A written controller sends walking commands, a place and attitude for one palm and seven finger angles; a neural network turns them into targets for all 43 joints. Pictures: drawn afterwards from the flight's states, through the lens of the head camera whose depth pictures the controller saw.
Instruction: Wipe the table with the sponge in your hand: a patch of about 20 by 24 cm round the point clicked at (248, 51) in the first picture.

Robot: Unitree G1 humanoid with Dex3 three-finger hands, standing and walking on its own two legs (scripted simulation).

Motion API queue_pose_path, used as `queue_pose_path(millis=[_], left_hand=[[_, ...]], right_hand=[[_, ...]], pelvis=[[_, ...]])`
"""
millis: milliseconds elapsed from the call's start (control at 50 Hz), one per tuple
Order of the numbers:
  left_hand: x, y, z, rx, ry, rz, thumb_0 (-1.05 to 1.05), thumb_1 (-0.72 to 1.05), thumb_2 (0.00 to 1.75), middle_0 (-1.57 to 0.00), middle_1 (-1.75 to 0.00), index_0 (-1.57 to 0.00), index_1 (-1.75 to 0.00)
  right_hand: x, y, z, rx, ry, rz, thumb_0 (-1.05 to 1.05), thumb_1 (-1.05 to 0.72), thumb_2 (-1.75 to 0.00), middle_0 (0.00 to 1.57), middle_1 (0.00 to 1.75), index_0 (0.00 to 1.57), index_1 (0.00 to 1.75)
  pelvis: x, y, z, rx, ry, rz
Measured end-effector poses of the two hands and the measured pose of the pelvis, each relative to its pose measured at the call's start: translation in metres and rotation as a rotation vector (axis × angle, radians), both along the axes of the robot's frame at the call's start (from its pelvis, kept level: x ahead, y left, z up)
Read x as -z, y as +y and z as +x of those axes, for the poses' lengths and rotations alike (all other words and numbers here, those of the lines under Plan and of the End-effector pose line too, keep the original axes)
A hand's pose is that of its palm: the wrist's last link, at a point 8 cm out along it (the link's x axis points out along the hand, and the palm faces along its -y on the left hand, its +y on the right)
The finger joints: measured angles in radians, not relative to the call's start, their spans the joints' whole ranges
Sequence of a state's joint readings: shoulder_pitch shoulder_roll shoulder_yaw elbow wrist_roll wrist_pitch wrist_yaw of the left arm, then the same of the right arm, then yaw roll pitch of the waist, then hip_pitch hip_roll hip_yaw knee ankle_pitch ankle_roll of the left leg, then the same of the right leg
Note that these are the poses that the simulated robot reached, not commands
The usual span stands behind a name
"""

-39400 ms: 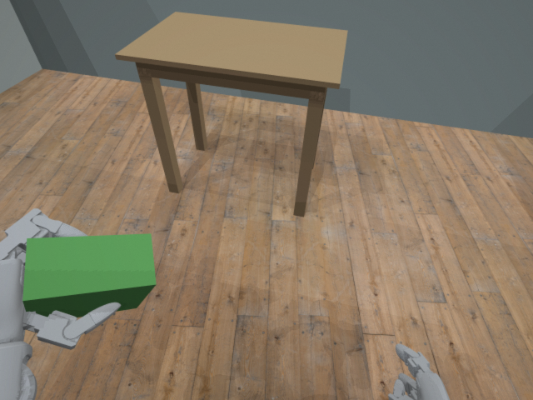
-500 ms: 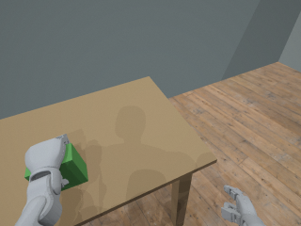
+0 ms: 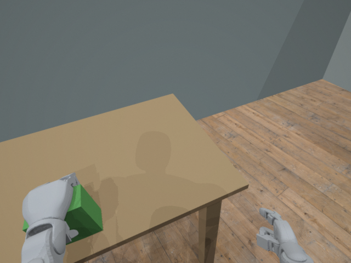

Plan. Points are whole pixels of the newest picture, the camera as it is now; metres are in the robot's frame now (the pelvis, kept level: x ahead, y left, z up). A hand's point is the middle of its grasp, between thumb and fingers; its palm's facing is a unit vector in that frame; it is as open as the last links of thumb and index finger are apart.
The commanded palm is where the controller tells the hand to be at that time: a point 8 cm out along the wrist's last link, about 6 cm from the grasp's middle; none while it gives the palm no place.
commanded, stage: lift the sponge slowly off the table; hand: left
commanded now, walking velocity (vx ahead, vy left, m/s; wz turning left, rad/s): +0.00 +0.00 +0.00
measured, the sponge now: (71, 221) +0.19 +0.28 +0.02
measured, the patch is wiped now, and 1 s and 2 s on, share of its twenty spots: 1.00 1.00 1.00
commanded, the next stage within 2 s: none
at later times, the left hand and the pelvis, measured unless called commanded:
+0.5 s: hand (61, 211) +0.19 +0.28 +0.07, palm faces +0.04 -0.13 -0.99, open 10.2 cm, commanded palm +0.16 +0.27 +0.14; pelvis -0.01 +0.00 +0.00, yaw +0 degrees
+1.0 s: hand (55, 207) +0.19 +0.28 +0.10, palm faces +0.08 -0.13 -0.99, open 10.2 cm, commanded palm +0.15 +0.27 +0.17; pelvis -0.02 +0.00 +0.00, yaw +1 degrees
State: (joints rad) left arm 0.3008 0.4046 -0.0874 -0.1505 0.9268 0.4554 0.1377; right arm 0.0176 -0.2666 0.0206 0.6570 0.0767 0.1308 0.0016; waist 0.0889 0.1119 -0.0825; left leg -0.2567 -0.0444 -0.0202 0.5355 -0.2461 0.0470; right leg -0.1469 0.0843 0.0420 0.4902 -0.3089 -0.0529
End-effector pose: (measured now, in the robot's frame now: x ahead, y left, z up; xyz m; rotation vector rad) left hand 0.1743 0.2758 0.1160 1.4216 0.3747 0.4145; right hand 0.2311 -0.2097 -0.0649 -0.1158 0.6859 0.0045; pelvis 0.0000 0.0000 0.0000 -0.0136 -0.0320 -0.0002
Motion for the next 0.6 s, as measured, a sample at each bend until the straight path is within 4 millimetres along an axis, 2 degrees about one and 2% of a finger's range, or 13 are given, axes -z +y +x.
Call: queue_pose_path(millis=[340,600], left_hand=[[-0.004,0.001,-0.003,0.022,0.014,-0.016,0.0,-0.5,1.07,-0.69,-1.37,-0.71,-1.35],[-0.01,-0.001,-0.003,0.034,0.008,-0.032,0.0,-0.51,1.07,-0.71,-1.34,-0.73,-1.33]], right_hand=[[0.002,0.001,-0.011,-0.005,-0.004,-0.02,0.01,-0.9,-0.9,0.2,0.3,0.2,0.3],[-0.004,0.007,-0.004,-0.027,-0.035,-0.027,0.01,-0.9,-0.9,0.2,0.3,0.2,0.3]], pelvis=[[-0.001,-0.002,-0.008,-0.002,-0.026,0.0],[-0.002,0.0,-0.011,-0.008,-0.043,0.0]])
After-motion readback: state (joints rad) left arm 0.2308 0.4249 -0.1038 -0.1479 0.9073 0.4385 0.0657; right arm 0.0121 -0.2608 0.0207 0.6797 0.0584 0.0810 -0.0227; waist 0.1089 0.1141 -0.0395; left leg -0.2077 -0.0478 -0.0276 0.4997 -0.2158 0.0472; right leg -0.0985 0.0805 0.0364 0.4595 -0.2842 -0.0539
